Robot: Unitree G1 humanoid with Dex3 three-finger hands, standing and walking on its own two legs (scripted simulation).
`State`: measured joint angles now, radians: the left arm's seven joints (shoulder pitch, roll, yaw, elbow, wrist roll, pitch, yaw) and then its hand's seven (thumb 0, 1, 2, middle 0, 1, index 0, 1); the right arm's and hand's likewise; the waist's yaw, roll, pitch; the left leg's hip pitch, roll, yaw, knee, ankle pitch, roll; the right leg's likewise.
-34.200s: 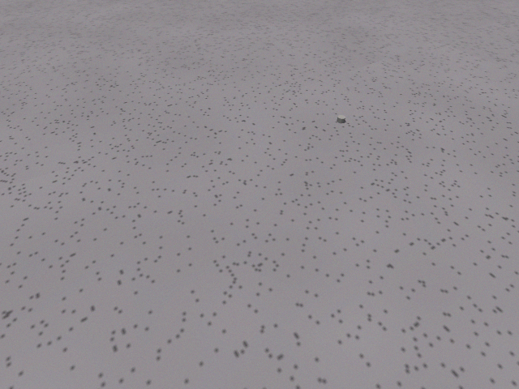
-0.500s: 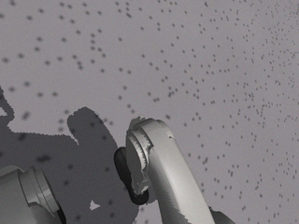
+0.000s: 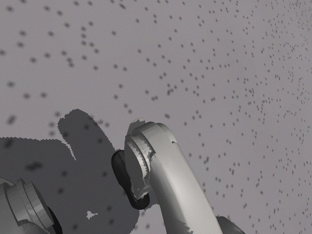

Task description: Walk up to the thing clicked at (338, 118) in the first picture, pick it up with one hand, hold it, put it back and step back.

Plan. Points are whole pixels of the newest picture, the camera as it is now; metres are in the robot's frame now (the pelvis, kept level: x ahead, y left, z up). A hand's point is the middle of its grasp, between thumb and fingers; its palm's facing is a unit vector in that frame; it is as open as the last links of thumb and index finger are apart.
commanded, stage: rest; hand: left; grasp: from above
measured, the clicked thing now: out of the picture +0.50 +0.30 -0.29
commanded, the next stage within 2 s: open in 0.12 s
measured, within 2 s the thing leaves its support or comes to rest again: neither
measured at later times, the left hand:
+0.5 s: hand out of the picture +0.49 +0.28 -0.25, palm faces -0.41 -0.16 -0.90, open 8.3 cm
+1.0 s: hand out of the picture +0.49 +0.29 -0.26, palm faces -0.43 -0.15 -0.89, open 12.3 cm
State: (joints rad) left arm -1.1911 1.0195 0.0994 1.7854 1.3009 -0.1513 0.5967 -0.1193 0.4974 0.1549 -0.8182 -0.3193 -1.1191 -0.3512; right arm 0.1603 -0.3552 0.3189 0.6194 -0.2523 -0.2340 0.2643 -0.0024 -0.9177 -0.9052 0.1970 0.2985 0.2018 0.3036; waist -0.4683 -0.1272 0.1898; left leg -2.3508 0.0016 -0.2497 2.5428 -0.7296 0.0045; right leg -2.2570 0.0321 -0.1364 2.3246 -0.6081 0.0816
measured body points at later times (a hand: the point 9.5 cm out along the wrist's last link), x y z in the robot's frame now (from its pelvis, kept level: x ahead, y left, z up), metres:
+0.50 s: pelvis +0.00 +0.00 +0.01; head +0.29 +0.12 +0.32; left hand +0.50 +0.29 -0.20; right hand +0.02 -0.24 -0.04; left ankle +0.06 +0.12 -0.27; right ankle +0.13 -0.13 -0.27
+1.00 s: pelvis +0.00 +0.00 +0.01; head +0.29 +0.13 +0.32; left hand +0.50 +0.29 -0.21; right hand +0.01 -0.24 -0.03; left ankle +0.06 +0.12 -0.27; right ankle +0.13 -0.13 -0.27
